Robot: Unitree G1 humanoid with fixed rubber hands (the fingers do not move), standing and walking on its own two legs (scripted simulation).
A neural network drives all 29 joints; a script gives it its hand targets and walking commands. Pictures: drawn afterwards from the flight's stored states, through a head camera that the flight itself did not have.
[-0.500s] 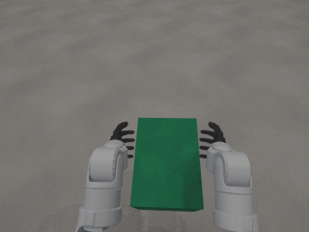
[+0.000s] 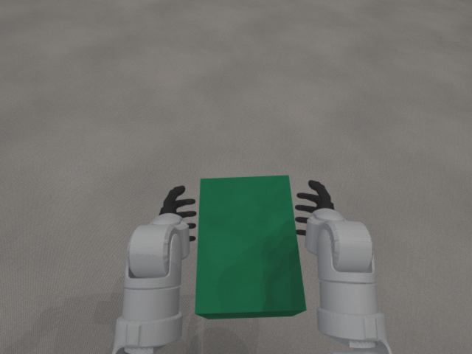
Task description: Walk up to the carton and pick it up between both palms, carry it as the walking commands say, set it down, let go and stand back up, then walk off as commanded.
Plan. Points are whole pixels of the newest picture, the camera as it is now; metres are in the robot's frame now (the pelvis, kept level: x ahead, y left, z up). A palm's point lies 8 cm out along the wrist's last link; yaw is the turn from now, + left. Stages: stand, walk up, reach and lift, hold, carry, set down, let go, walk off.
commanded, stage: carry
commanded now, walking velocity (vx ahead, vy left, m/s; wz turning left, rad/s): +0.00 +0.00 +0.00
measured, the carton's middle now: (247, 249) +0.32 +0.00 -0.04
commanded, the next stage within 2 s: none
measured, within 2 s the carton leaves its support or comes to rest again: neither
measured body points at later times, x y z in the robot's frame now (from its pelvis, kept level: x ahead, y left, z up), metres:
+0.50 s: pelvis +0.16 +0.03 -0.01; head +0.17 +0.03 +0.44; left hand +0.47 +0.17 +0.07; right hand +0.48 -0.08 +0.07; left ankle +0.03 +0.09 -0.73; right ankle +0.19 -0.06 -0.74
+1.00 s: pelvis +0.18 +0.07 -0.01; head +0.18 +0.08 +0.44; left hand +0.48 +0.22 +0.05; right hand +0.49 -0.04 +0.05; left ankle +0.07 +0.10 -0.74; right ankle +0.20 -0.05 -0.74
